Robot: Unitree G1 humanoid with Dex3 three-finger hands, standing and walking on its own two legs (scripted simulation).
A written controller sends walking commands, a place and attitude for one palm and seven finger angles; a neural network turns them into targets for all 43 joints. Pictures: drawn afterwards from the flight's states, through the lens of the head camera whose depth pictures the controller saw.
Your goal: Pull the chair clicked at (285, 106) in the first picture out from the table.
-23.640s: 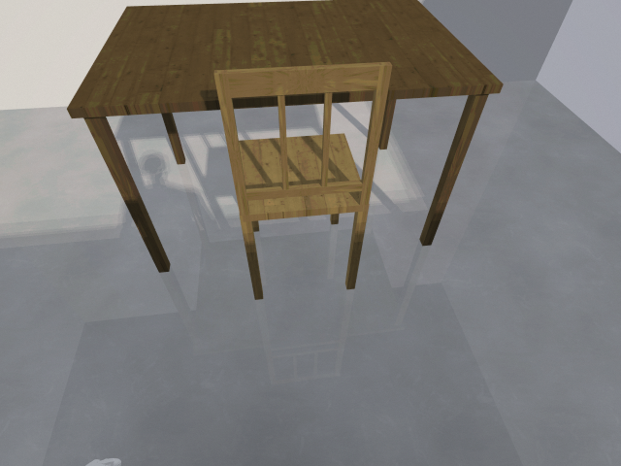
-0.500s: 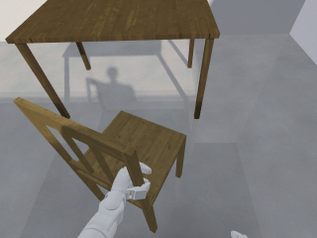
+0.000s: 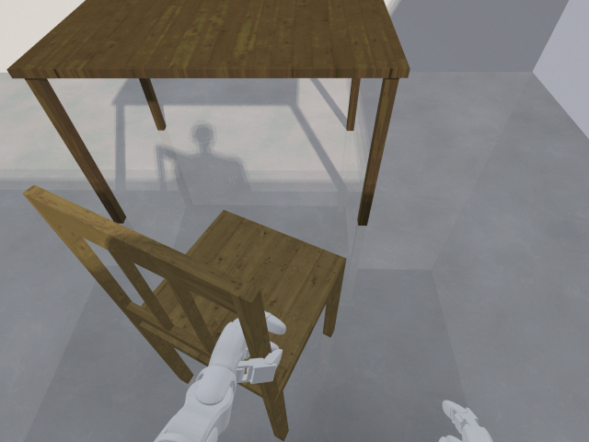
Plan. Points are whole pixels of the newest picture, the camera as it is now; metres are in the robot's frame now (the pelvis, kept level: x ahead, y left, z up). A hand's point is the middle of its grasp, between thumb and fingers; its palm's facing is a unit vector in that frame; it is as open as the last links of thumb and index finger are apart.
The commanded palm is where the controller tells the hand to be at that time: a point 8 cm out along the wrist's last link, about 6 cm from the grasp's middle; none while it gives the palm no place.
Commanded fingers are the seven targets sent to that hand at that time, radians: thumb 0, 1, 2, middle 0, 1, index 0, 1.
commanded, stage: open the thumb and straighten the fingers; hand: left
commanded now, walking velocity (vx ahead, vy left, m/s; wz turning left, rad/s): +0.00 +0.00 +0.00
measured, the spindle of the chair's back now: (146, 293) +0.37 +0.28 -0.08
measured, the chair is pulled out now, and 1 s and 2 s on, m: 0.60 0.60 0.60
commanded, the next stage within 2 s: draw the fingers out of the gap in 0.84 s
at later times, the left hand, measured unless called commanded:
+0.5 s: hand (257, 355) +0.26 +0.07 -0.07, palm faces -0.22 -0.97 -0.08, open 12.3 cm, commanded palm +0.25 +0.12 -0.05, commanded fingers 0.00 -0.55 0.20 -0.22 -0.65 -0.22 -0.65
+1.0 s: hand (251, 365) +0.24 +0.08 -0.07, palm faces -0.20 -0.98 -0.07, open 17.4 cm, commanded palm +0.23 +0.13 -0.05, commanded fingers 0.00 -0.55 0.20 0.00 0.00 0.00 0.00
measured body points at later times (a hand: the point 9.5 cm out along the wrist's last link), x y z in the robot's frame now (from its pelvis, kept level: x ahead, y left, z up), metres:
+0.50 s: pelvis -0.01 +0.01 -0.03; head +0.02 -0.01 +0.42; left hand +0.27 +0.12 -0.06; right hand +0.12 -0.24 -0.14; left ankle -0.05 +0.13 -0.74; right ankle +0.04 -0.11 -0.74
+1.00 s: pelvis +0.00 +0.00 -0.04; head +0.03 -0.01 +0.41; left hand +0.25 +0.13 -0.06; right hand +0.16 -0.23 -0.13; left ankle -0.05 +0.13 -0.74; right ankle +0.04 -0.11 -0.74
